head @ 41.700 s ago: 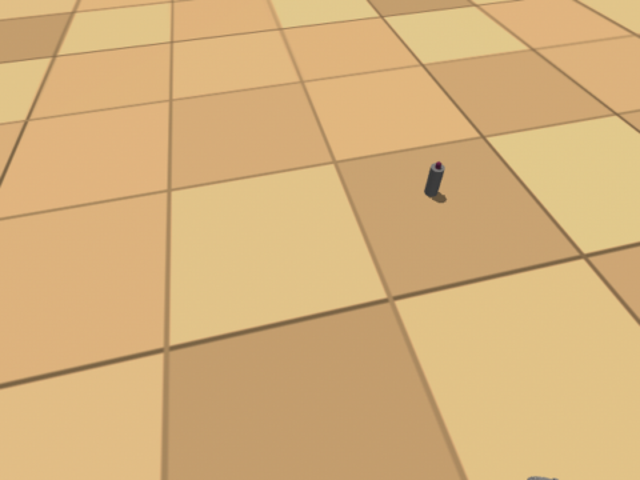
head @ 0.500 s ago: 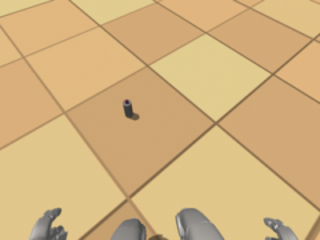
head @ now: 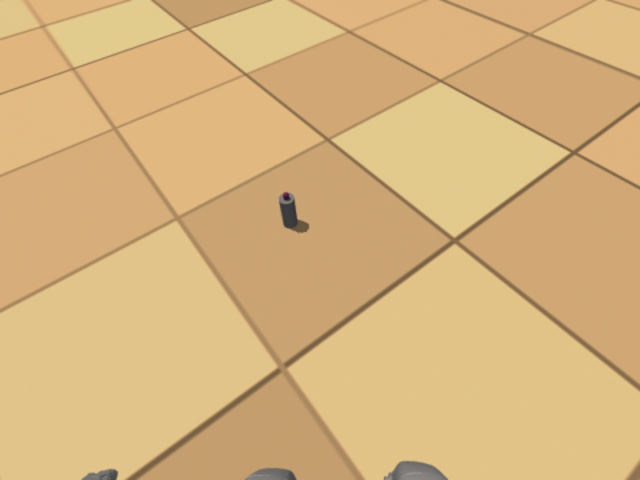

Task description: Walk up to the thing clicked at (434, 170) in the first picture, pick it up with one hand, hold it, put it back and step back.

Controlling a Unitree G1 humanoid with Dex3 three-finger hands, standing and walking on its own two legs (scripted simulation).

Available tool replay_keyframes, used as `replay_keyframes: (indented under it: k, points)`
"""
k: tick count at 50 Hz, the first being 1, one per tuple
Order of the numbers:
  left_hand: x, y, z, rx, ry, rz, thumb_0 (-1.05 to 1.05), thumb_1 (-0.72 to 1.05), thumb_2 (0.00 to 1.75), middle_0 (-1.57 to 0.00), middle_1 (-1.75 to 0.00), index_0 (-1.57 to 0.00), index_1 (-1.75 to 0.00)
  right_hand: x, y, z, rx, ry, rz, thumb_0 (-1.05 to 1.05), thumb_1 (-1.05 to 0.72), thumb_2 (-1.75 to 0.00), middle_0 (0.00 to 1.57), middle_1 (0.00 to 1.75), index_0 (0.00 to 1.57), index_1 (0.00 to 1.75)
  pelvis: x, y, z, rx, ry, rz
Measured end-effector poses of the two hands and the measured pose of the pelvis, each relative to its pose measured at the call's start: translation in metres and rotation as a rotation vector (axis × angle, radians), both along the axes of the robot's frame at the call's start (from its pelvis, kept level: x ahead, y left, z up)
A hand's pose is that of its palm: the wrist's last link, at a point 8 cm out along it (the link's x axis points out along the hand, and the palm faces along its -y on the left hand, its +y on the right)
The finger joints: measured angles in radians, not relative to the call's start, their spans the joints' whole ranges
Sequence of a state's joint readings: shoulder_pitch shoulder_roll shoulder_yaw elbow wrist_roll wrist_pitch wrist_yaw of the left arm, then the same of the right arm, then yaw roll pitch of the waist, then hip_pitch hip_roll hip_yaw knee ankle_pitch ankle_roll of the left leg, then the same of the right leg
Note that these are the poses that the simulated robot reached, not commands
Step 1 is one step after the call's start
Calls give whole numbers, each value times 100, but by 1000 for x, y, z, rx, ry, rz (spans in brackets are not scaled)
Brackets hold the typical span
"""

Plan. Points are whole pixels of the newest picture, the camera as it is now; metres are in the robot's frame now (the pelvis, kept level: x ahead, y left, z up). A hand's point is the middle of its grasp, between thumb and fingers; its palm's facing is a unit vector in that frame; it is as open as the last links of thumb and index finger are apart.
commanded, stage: step back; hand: left
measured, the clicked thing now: (288, 208) +1.09 +0.21 -0.67
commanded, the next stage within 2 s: stand in 0.84 s
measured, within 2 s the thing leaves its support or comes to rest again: neither
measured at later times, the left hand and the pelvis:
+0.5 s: hand out of the picture +0.07 +0.28 -0.15, palm faces +0.03 -0.94 -0.34, open 7.4 cm; pelvis +0.01 +0.02 +0.01, yaw +0 degrees
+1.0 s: hand (151, 470) +0.13 +0.26 -0.13, palm faces +0.00 -0.94 -0.35, open 7.4 cm; pelvis +0.03 +0.01 +0.02, yaw +0 degrees
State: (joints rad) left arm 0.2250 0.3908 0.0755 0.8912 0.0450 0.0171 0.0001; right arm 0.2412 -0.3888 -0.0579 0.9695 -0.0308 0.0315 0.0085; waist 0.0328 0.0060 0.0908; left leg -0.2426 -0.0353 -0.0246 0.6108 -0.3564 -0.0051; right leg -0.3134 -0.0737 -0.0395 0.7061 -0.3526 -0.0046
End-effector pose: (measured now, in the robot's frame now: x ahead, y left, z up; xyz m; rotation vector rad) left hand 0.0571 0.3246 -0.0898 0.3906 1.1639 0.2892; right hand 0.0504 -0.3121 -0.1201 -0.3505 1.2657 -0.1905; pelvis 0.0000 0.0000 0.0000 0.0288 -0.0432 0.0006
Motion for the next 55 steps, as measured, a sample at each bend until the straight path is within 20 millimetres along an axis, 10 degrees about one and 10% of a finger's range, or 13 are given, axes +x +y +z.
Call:
replay_keyframes:
  k: [18, 41, 55]
  points:
    - [-18, -20, -9, -90, 2, 32, 0, 90, 90, -21, -30, -21, -30, 19, 8, 17, 10, -81, 27, 1, -90, -89, 20, 30, 20, 30, -5, 3, 11, -36, 3, 10]
    - [66, -3, -3, -77, -39, -15, 0, 90, 90, -21, -30, -20, -30, 87, 41, 21, 45, -150, 6, 1, -90, -89, 20, 30, 20, 30, 30, 15, 16, -33, 8, -5]
    - [57, -26, 0, -114, 5, -27, 0, 90, 90, -21, -30, -20, -30, 69, 28, 30, 42, -119, -7, 1, -90, -89, 20, 30, 20, 30, 21, 7, 27, -27, -5, -4]
